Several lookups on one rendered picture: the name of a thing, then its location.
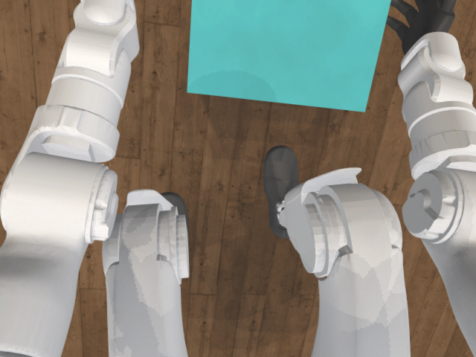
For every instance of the right robot forearm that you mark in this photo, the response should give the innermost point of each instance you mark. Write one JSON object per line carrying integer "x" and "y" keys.
{"x": 437, "y": 105}

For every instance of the robot right hand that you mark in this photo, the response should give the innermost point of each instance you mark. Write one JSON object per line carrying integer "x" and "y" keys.
{"x": 433, "y": 16}

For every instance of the robot right upper arm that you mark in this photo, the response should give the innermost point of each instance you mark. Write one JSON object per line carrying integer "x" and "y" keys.
{"x": 441, "y": 211}

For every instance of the carton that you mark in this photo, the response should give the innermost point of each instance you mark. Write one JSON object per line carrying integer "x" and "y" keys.
{"x": 320, "y": 53}

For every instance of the left robot forearm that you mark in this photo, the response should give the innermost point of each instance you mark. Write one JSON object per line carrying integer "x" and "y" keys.
{"x": 80, "y": 117}

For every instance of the robot left foot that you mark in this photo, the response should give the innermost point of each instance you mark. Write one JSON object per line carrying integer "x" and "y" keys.
{"x": 178, "y": 201}

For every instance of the robot right thigh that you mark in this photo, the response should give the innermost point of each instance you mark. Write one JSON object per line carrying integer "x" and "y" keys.
{"x": 342, "y": 233}

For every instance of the robot left upper arm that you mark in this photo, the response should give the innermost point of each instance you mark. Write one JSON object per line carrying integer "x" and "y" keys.
{"x": 55, "y": 207}

